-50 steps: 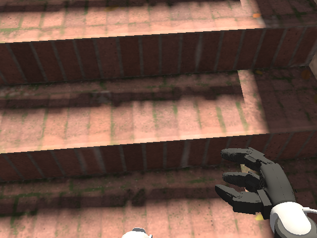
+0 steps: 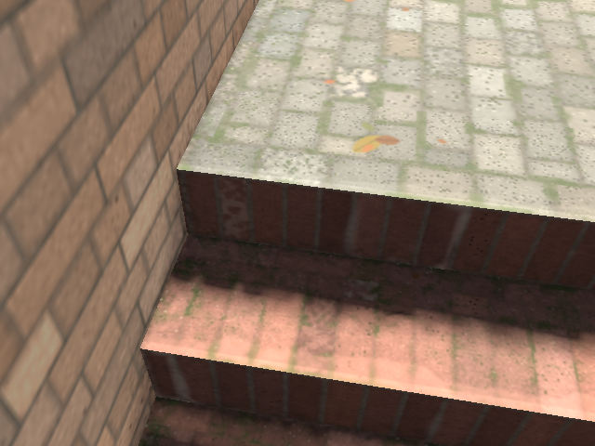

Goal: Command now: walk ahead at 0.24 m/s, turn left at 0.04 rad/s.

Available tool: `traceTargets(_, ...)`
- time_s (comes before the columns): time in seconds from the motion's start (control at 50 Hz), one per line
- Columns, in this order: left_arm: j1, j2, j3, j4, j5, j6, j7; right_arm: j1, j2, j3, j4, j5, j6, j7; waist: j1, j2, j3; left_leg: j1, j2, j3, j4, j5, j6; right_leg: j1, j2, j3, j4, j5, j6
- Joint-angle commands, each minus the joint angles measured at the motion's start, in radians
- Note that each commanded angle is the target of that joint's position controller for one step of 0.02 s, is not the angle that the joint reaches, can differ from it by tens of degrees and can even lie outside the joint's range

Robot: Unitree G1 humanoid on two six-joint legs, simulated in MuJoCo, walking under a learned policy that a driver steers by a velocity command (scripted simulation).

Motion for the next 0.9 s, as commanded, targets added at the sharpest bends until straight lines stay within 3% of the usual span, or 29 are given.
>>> traceTargets(0.02, -0.022, -0.093, -0.03, -0.069, -0.013, 0.021, 0.041, -0.014, 0.15, 0.036, 0.053, -0.017, -0.029, 0.014, 0.129, -0.006, -0.016, 0.26, 0.199, -0.359, -0.485, 0.337, 0.182, -0.372, -0.079, 0.004, 0.175, -0.001, -0.036)
traceTargets(0.04, -0.039, -0.122, -0.037, -0.067, -0.03, 0.035, 0.039, -0.031, 0.168, 0.037, 0.02, -0.026, -0.038, 0.025, 0.152, 0.02, -0.007, 0.236, 0.173, -0.216, -0.515, 0.43, 0.133, -0.314, -0.147, -0.049, 0.08, -0.109, 0.019)
traceTargets(0.06, -0.057, -0.117, -0.042, -0.065, -0.039, 0.042, 0.037, -0.046, 0.16, 0.033, 0.007, -0.025, -0.041, 0.022, 0.151, 0.033, 0.003, 0.216, 0.141, -0.134, -0.533, 0.449, 0.115, -0.304, -0.153, -0.078, -0.002, -0.17, 0.066)
traceTargets(0.08, -0.076, -0.099, -0.038, -0.052, -0.06, 0.042, 0.031, -0.046, 0.099, 0.019, -0.014, -0.039, -0.049, 0.014, 0.135, 0.169, 0.013, 0.159, 0.133, -0.108, -0.591, 0.566, 0.127, -0.244, -0.112, -0.142, 0.176, -0.284, 0.095)
traceTargets(0.1, -0.118, -0.066, -0.038, -0.07, -0.063, 0.039, 0.037, 0.012, 0.043, 0.003, 0.006, -0.056, -0.056, 0.003, 0.099, 0.178, 0.015, 0.211, 0.161, -0.144, -0.609, 0.551, 0.156, -0.342, -0.083, -0.146, 0.3, -0.339, 0.104)
traceTargets(0.12, -0.211, -0.064, -0.047, -0.107, -0.044, 0.043, 0.047, 0.1, -0.014, -0.008, 0.033, -0.062, -0.058, -0.001, 0.064, 0.131, 0.023, 0.314, 0.225, -0.218, -0.623, 0.541, 0.195, -0.481, -0.087, -0.128, 0.343, -0.369, 0.098)
traceTargets(0.14, -0.267, -0.066, -0.058, -0.137, -0.03, 0.05, 0.061, 0.184, -0.038, -0.015, 0.07, -0.073, -0.054, -0.002, 0.043, 0.099, 0.031, 0.435, 0.269, -0.262, -0.618, 0.515, 0.213, -0.628, -0.105, -0.099, 0.357, -0.379, 0.084)
traceTargets(0.16, -0.345, -0.033, -0.062, -0.184, -0.02, 0.061, 0.076, 0.299, -0.042, -0.003, 0.108, -0.098, -0.045, 0.016, 0.017, 0.047, 0.011, 0.543, 0.287, -0.294, -0.603, 0.458, 0.203, -0.731, -0.133, -0.099, 0.244, -0.293, 0.082)
traceTargets(0.18, -0.393, -0.044, -0.067, -0.205, -0.021, 0.068, 0.09, 0.343, -0.024, -0.001, 0.126, -0.105, -0.038, 0.027, 0.011, 0.057, 0.036, 0.554, 0.27, -0.278, -0.608, 0.511, 0.19, -0.758, -0.152, -0.105, 0.168, -0.269, 0.072)
traceTargets(0.2, -0.388, -0.049, -0.075, -0.203, -0.018, 0.072, 0.094, 0.359, -0.026, -0.001, 0.125, -0.093, -0.034, 0.031, 0.013, 0.086, 0.038, 0.577, 0.271, -0.264, -0.622, 0.519, 0.185, -0.763, -0.161, -0.111, 0.122, -0.253, 0.081)
traceTargets(0.22, -0.458, -0.057, -0.093, -0.219, -0.021, 0.08, 0.083, 0.332, -0.074, -0.012, 0.086, -0.069, -0.024, 0.049, -0.006, 0.08, 0.051, 0.55, 0.292, -0.225, -0.714, 0.442, 0.164, -0.663, -0.163, -0.137, -0.057, -0.498, 0.096)
traceTargets(0.24, -0.508, -0.056, -0.098, -0.214, -0.019, 0.086, 0.074, 0.334, -0.086, -0.016, 0.072, -0.059, -0.018, 0.059, -0.036, 0.079, 0.073, 0.473, 0.286, -0.225, -0.755, 0.334, 0.167, -0.577, -0.151, -0.189, -0.137, -0.572, 0.104)
traceTargets(0.26, -0.491, -0.101, -0.117, -0.204, -0.008, 0.102, 0.058, 0.351, -0.111, -0.021, 0.095, -0.06, -0.004, 0.067, -0.019, 0.131, 0.098, 0.38, 0.302, -0.221, -0.801, 0.229, 0.175, -0.44, -0.152, -0.201, -0.153, -0.541, 0.095)
traceTargets(0.28, -0.436, -0.127, -0.122, -0.171, -0.004, 0.09, 0.028, 0.31, -0.102, -0.015, 0.057, -0.052, -0.013, 0.077, -0.01, 0.164, 0.1, 0.322, 0.267, -0.153, -0.8, 0.296, 0.145, -0.26, -0.125, -0.244, -0.147, -0.507, 0.125)
traceTargets(0.3, -0.428, -0.119, -0.121, -0.159, -0.004, 0.078, 0.018, 0.32, -0.102, -0.015, 0.054, -0.044, -0.025, 0.079, -0.017, 0.145, 0.097, 0.336, 0.265, -0.147, -0.78, 0.37, 0.144, -0.198, -0.108, -0.253, -0.167, -0.426, 0.132)
traceTargets(0.32, -0.463, -0.106, -0.121, -0.159, 0.003, 0.063, 0.009, 0.356, -0.115, -0.015, 0.063, -0.03, -0.037, 0.07, -0.022, 0.165, 0.112, 0.436, 0.242, -0.137, -0.765, 0.489, 0.146, -0.211, -0.079, -0.279, -0.244, -0.495, 0.132)
traceTargets(0.34, -0.466, -0.102, -0.127, -0.153, -0.005, 0.054, -0.002, 0.4, -0.115, -0.018, 0.073, -0.014, -0.046, 0.068, -0.033, 0.147, 0.107, 0.582, 0.245, -0.139, -0.738, 0.6, 0.126, -0.233, -0.083, -0.261, -0.339, -0.498, 0.116)
traceTargets(0.36, -0.467, -0.09, -0.135, -0.136, -0.014, 0.039, -0.006, 0.424, -0.101, -0.017, 0.081, 0.006, -0.052, 0.074, -0.031, 0.143, 0.103, 0.715, 0.222, -0.132, -0.674, 0.839, 0.104, -0.241, -0.099, -0.231, -0.456, -0.386, 0.078)
traceTargets(0.38, -0.423, -0.073, -0.138, -0.122, -0.034, 0.025, -0.002, 0.455, -0.112, -0.026, 0.088, 0.012, -0.061, 0.075, -0.026, 0.162, 0.023, 0.747, 0.189, -0.086, -0.581, 1.118, 0.063, -0.12, -0.115, -0.179, -0.433, -0.053, 0.03)
traceTargets(0.4, -0.452, -0.041, -0.141, -0.152, -0.06, 0.019, -0.005, 0.559, -0.08, -0.019, 0.102, 0.003, -0.078, 0.055, -0.069, 0.082, -0.117, 0.647, 0.139, -0.057, -0.561, 1.067, 0.016, 0.082, -0.105, -0.087, -0.4, 0.128, -0.019)
traceTargets(0.42, -0.442, -0.035, -0.139, -0.152, -0.041, 0.026, -0.011, 0.562, -0.08, -0.022, 0.11, 0.003, -0.077, 0.047, -0.06, 0.075, -0.115, 0.576, 0.113, -0.048, -0.557, 0.919, -0.003, 0.161, -0.108, -0.064, -0.448, 0.108, -0.017)
traceTargets(0.44, -0.436, -0.03, -0.136, -0.14, -0.035, 0.033, -0.012, 0.542, -0.06, -0.021, 0.108, 0.005, -0.067, 0.049, -0.051, 0.057, -0.089, 0.506, 0.095, -0.044, -0.552, 0.779, -0.008, 0.206, -0.106, -0.049, -0.501, -0.003, -0.003)
traceTargets(0.46, -0.429, -0.027, -0.138, -0.13, -0.042, 0.037, -0.011, 0.537, -0.052, -0.02, 0.116, 0.004, -0.056, 0.051, -0.051, 0.04, -0.047, 0.448, 0.084, -0.035, -0.561, 0.607, -0.024, 0.222, -0.115, -0.012, -0.55, -0.161, 0.002)
traceTargets(0.5, -0.41, 0.011, -0.13, -0.127, -0.037, 0.045, -0.02, 0.484, -0.088, -0.035, 0.076, 0.026, -0.051, 0.051, -0.053, -0.01, -0.013, 0.407, 0.047, -0.037, -0.535, 0.384, -0.079, 0.218, -0.139, 0.081, -0.667, -0.332, -0.005)
traceTargets(0.52, -0.414, 0.021, -0.127, -0.132, -0.04, 0.049, -0.02, 0.458, -0.074, -0.033, 0.056, 0.028, -0.049, 0.046, -0.051, -0.037, -0.013, 0.395, 0.028, -0.051, -0.527, 0.32, -0.1, 0.221, -0.139, 0.125, -0.726, -0.407, -0.02)
traceTargets(0.6, -0.448, 0.016, -0.142, -0.186, -0.046, 0.046, -0.015, 0.41, -0.078, -0.024, 0.007, 0.035, -0.052, 0.03, -0.078, -0.054, -0.033, 0.399, 0.022, -0.108, -0.548, 0.353, -0.124, 0.244, -0.121, 0.189, -0.776, -0.391, -0.027)
traceTargets(0.66, -0.418, 0.009, -0.145, -0.198, -0.027, 0.044, -0.016, 0.415, -0.096, -0.021, -0.014, 0.02, -0.064, 0.024, -0.082, 0.01, -0.021, 0.444, 0.031, -0.116, -0.584, 0.468, -0.119, 0.254, -0.105, 0.13, -0.712, -0.198, -0.039)
traceTargets(0.76, -0.33, 0.029, -0.13, -0.22, -0.024, 0.051, 0.0, 0.397, -0.16, -0.031, -0.053, 0.008, -0.075, 0.014, -0.052, 0.049, -0.056, 0.442, 0.05, -0.132, -0.57, 0.778, -0.096, 0.374, -0.081, 0.057, -0.689, 0.045, -0.048)
traceTargets(0.9, -0.331, -0.004, -0.128, -0.231, -0.026, 0.081, 0.017, 0.386, -0.118, -0.01, -0.109, 0.004, -0.061, 0.021, -0.047, 0.048, 0.06, 0.483, 0.042, -0.139, -0.633, 0.643, -0.109, 0.196, -0.086, 0.059, -0.758, -0.38, -0.041)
